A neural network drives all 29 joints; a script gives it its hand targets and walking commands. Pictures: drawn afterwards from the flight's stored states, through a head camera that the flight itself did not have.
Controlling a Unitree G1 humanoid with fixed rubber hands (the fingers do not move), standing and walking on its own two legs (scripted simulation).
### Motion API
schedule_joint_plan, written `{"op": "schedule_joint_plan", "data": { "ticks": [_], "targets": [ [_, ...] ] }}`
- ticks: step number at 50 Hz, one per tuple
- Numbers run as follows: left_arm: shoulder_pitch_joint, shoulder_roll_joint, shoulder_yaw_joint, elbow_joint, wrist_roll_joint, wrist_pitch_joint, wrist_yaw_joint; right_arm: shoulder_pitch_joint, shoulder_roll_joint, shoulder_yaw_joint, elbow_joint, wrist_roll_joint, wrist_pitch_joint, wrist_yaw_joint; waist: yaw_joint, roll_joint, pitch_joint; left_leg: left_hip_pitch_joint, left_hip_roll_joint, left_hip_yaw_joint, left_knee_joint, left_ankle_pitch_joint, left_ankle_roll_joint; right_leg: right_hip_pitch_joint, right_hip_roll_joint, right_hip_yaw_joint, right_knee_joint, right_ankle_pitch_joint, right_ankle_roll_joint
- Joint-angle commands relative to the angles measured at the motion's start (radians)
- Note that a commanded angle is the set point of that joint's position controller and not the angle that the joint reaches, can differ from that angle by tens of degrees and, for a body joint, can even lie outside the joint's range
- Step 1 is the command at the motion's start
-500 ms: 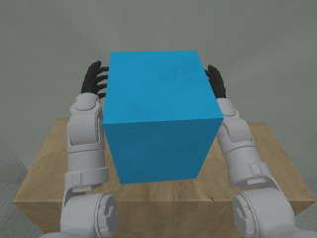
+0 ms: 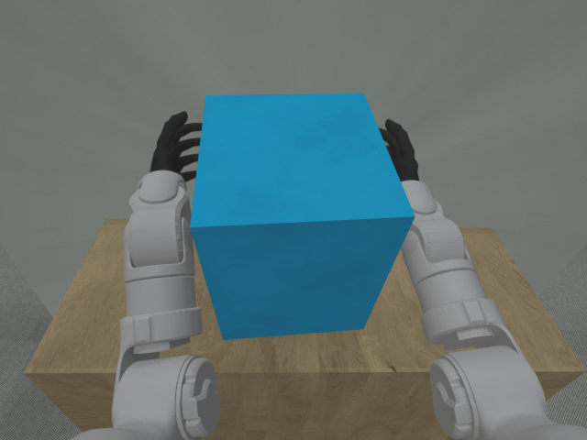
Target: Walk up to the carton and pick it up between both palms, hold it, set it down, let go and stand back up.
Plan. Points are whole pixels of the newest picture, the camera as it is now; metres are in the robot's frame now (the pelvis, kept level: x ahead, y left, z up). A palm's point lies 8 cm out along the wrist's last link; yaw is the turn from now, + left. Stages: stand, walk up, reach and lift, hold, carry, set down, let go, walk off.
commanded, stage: hold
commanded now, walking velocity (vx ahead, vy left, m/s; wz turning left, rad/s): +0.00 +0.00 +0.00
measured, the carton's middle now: (290, 221) +0.35 +0.01 +0.15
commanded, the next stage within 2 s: none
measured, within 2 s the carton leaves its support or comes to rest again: neither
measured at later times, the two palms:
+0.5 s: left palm (172, 176) +0.37 +0.16 +0.21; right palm (400, 182) +0.37 -0.14 +0.20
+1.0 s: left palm (172, 175) +0.37 +0.15 +0.21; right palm (401, 183) +0.37 -0.14 +0.20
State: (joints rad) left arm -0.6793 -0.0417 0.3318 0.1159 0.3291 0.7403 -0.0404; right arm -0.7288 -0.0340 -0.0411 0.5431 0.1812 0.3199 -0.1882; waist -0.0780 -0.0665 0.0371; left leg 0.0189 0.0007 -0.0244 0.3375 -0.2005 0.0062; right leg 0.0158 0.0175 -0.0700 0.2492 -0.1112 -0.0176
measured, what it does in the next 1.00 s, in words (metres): stands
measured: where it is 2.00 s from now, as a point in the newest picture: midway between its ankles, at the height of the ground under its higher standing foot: outside the picture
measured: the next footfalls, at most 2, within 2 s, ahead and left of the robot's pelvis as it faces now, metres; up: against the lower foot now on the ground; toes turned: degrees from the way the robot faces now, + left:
none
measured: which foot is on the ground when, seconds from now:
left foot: down 0.00-1.00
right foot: down 0.00-1.00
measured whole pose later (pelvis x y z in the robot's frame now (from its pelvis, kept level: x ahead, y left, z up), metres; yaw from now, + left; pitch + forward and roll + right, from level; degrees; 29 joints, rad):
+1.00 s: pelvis +0.00 +0.00 +0.00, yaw +0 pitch -9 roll -1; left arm -0.68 -0.05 0.34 0.12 0.34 0.75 -0.04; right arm -0.73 -0.04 -0.03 0.55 0.19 0.32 -0.19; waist -0.08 -0.06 0.05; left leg 0.03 0.00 -0.02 0.33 -0.20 0.01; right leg 0.03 0.02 -0.07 0.24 -0.11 -0.02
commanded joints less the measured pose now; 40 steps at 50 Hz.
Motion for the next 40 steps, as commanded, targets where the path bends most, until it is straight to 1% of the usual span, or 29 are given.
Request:
{"op": "schedule_joint_plan", "data": {
  "ticks": [1,3,6,8,9,10,11,12,14,18,20,22,27,30,31,34,35,37,38,40],
  "targets": [
    [-0.545,-0.565,-0.507,-0.026,-0.135,-0.033,-0.122,-0.711,0.570,0.342,-0.282,0.061,-0.061,0.070,-0.030,0.103,-0.337,-0.001,-0.027,0.041,-0.037,0.242,-0.037,0.140,0.034,-0.014,-0.004,0.072,0.040],
    [-0.533,-0.561,-0.502,-0.016,-0.135,-0.030,-0.127,-0.716,0.570,0.347,-0.294,0.060,-0.061,0.067,-0.029,0.091,-0.340,0.004,-0.030,0.041,-0.033,0.256,-0.037,0.150,0.035,-0.014,-0.003,0.093,0.044],
    [-0.528,-0.553,-0.480,0.007,-0.119,-0.029,-0.132,-0.726,0.574,0.351,-0.289,0.063,-0.060,0.067,-0.013,0.082,-0.316,-0.020,-0.034,0.046,-0.044,0.227,-0.027,0.156,0.033,-0.013,-0.008,0.079,0.045],
    [-0.532,-0.552,-0.469,-0.002,-0.117,-0.032,-0.133,-0.727,0.582,0.359,-0.290,0.066,-0.063,0.068,-0.004,0.073,-0.314,-0.025,-0.034,0.048,-0.043,0.245,-0.024,0.164,0.033,-0.014,-0.003,0.099,0.047],
    [-0.534,-0.551,-0.470,0.002,-0.119,-0.034,-0.135,-0.736,0.584,0.361,-0.300,0.065,-0.065,0.066,-0.007,0.065,-0.322,-0.022,-0.035,0.048,-0.042,0.241,-0.022,0.168,0.032,-0.013,-0.005,0.107,0.049],
    [-0.524,-0.559,-0.474,0.000,-0.119,-0.035,-0.135,-0.740,0.589,0.370,-0.314,0.072,-0.069,0.065,-0.003,0.071,-0.336,-0.015,-0.036,0.047,-0.033,0.264,-0.022,0.176,0.033,-0.012,-0.001,0.132,0.049],
    [-0.525,-0.556,-0.479,-0.006,-0.124,-0.037,-0.135,-0.741,0.588,0.376,-0.320,0.077,-0.070,0.062,-0.008,0.068,-0.347,-0.009,-0.037,0.046,-0.028,0.278,-0.024,0.181,0.035,-0.012,0.001,0.147,0.049],
    [-0.536,-0.557,-0.482,-0.011,-0.131,-0.041,-0.135,-0.757,0.595,0.382,-0.336,0.080,-0.072,0.060,-0.005,0.060,-0.357,-0.009,-0.039,0.047,-0.025,0.281,-0.021,0.181,0.036,-0.011,0.002,0.155,0.051],
    [-0.534,-0.564,-0.497,-0.024,-0.137,-0.045,-0.130,-0.748,0.598,0.396,-0.341,0.087,-0.072,0.059,-0.005,0.067,-0.368,0.001,-0.040,0.047,-0.017,0.300,-0.024,0.180,0.038,-0.010,0.006,0.171,0.050],
    [-0.529,-0.564,-0.492,-0.020,-0.133,-0.042,-0.131,-0.737,0.591,0.385,-0.331,0.080,-0.067,0.060,-0.008,0.062,-0.347,-0.003,-0.036,0.045,-0.026,0.282,-0.024,0.165,0.037,-0.012,-0.001,0.138,0.047],
    [-0.535,-0.559,-0.494,-0.024,-0.132,-0.041,-0.131,-0.724,0.586,0.376,-0.320,0.076,-0.065,0.060,-0.015,0.075,-0.344,-0.006,-0.036,0.047,-0.029,0.266,-0.027,0.165,0.035,-0.010,-0.003,0.121,0.046],
    [-0.537,-0.569,-0.512,-0.041,-0.140,-0.042,-0.127,-0.723,0.590,0.381,-0.330,0.080,-0.066,0.061,-0.017,0.087,-0.354,-0.002,-0.036,0.044,-0.025,0.287,-0.032,0.165,0.037,-0.010,0.002,0.132,0.045],
    [-0.521,-0.563,-0.518,-0.045,-0.137,-0.037,-0.128,-0.708,0.582,0.384,-0.332,0.083,-0.062,0.057,-0.024,0.095,-0.355,0.008,-0.035,0.041,-0.017,0.305,-0.040,0.171,0.037,-0.011,0.003,0.150,0.045],
    [-0.534,-0.564,-0.523,-0.048,-0.141,-0.037,-0.130,-0.702,0.575,0.368,-0.321,0.073,-0.060,0.059,-0.034,0.097,-0.340,0.001,-0.033,0.040,-0.027,0.277,-0.041,0.151,0.035,-0.015,0.000,0.120,0.045],
    [-0.531,-0.567,-0.523,-0.049,-0.142,-0.038,-0.129,-0.711,0.581,0.372,-0.336,0.077,-0.064,0.061,-0.025,0.099,-0.347,-0.001,-0.034,0.041,-0.024,0.280,-0.039,0.157,0.034,-0.015,0.000,0.121,0.045],
    [-0.527,-0.571,-0.531,-0.058,-0.145,-0.041,-0.125,-0.710,0.584,0.380,-0.339,0.083,-0.063,0.060,-0.025,0.098,-0.354,0.006,-0.033,0.037,-0.019,0.310,-0.042,0.166,0.039,-0.014,0.006,0.142,0.044],
    [-0.521,-0.564,-0.518,-0.035,-0.139,-0.038,-0.126,-0.721,0.581,0.381,-0.342,0.079,-0.063,0.060,-0.017,0.088,-0.347,-0.002,-0.035,0.040,-0.021,0.289,-0.038,0.165,0.037,-0.013,0.001,0.129,0.046],
    [-0.520,-0.563,-0.520,-0.045,-0.138,-0.038,-0.125,-0.722,0.583,0.387,-0.343,0.083,-0.063,0.060,-0.015,0.085,-0.346,-0.001,-0.033,0.040,-0.022,0.296,-0.036,0.164,0.039,-0.014,0.004,0.136,0.046],
    [-0.516,-0.564,-0.514,-0.031,-0.135,-0.035,-0.126,-0.730,0.580,0.387,-0.347,0.081,-0.064,0.060,-0.011,0.078,-0.338,-0.002,-0.033,0.040,-0.025,0.288,-0.033,0.165,0.040,-0.016,0.000,0.127,0.046],
    [-0.514,-0.561,-0.503,-0.020,-0.129,-0.034,-0.129,-0.720,0.582,0.377,-0.330,0.077,-0.060,0.060,-0.014,0.076,-0.320,-0.005,-0.032,0.042,-0.031,0.276,-0.032,0.158,0.037,-0.012,-0.003,0.121,0.046]
  ]
}}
